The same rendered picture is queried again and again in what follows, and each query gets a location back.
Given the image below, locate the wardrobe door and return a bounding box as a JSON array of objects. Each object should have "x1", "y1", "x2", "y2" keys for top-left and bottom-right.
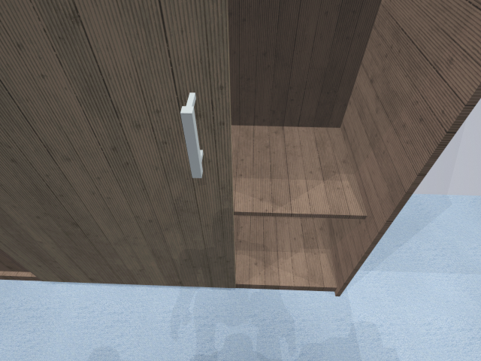
[
  {"x1": 0, "y1": 249, "x2": 30, "y2": 272},
  {"x1": 0, "y1": 0, "x2": 236, "y2": 288}
]

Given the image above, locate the handle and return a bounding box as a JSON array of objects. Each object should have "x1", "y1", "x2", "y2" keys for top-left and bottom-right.
[{"x1": 180, "y1": 93, "x2": 203, "y2": 178}]

